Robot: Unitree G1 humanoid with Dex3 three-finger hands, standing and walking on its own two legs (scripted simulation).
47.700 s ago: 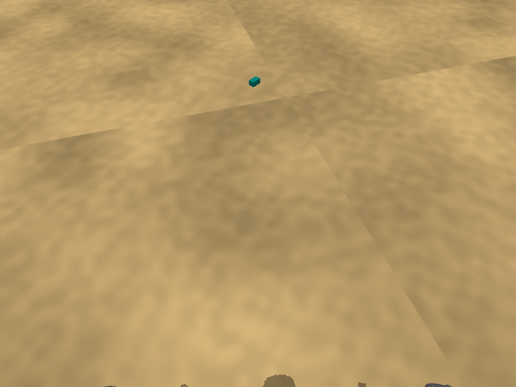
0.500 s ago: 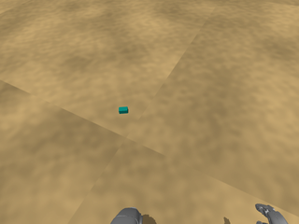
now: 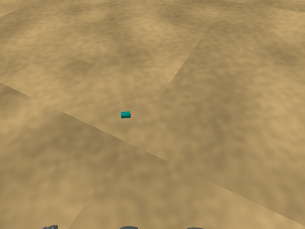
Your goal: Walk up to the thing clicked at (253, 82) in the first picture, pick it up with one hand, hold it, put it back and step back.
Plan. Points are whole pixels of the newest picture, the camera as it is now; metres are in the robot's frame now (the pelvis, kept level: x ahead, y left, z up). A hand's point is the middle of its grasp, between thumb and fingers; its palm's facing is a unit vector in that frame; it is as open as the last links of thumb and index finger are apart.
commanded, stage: step back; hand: left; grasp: from above
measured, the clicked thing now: (125, 114) +1.06 +0.26 -0.74
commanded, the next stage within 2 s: stand in 0.34 s
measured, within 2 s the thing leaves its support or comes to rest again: neither
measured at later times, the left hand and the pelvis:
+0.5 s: hand out of the picture +0.13 +0.28 -0.15, palm faces +0.03 -0.94 -0.34, open 7.4 cm; pelvis +0.05 +0.02 +0.01, yaw +1 degrees
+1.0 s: hand out of the picture +0.10 +0.27 -0.14, palm faces -0.01 -0.94 -0.34, open 7.4 cm; pelvis +0.03 +0.01 +0.02, yaw +1 degrees
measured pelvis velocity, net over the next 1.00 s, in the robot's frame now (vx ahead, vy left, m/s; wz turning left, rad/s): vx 0.03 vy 0.01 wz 0.01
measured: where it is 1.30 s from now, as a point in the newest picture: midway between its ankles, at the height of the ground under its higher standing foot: outside the picture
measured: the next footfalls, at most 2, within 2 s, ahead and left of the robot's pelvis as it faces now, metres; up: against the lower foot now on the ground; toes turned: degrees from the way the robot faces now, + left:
left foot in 0.22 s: +0.09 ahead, +0.14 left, +0.00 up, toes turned +1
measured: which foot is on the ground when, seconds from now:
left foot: up 0.00-0.20, down 0.22-1.00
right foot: down 0.00-1.00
